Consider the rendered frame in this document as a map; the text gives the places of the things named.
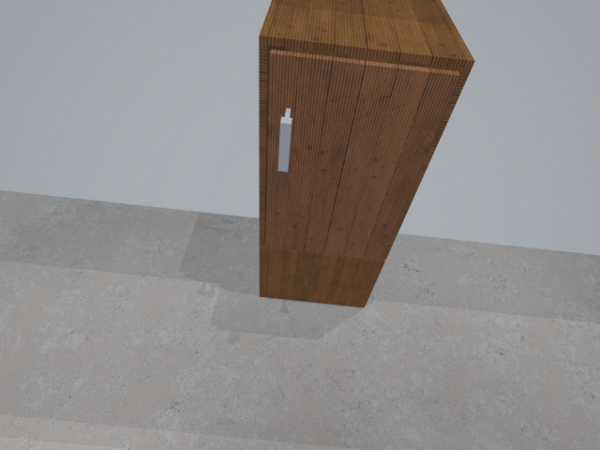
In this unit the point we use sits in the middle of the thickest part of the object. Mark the cupboard door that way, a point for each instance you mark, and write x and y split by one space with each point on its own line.
361 131

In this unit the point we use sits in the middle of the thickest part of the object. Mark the handle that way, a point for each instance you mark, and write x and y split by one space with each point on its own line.
285 141

